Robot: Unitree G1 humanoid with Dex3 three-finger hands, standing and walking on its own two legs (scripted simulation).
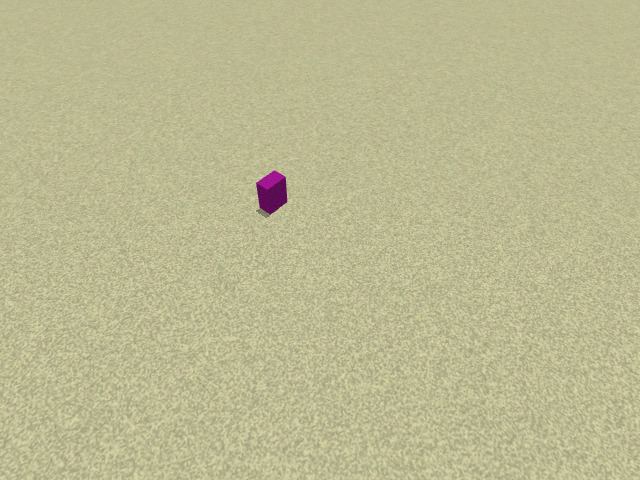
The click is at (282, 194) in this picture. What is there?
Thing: carton on end
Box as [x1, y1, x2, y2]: [256, 170, 286, 213]
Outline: 274,170 256,183 259,205 261,208 269,213 271,213 286,201 285,177
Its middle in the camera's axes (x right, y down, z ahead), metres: -0.21 -0.22 +1.73
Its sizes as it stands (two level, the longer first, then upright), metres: 0.110 0.067 0.146
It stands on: the floor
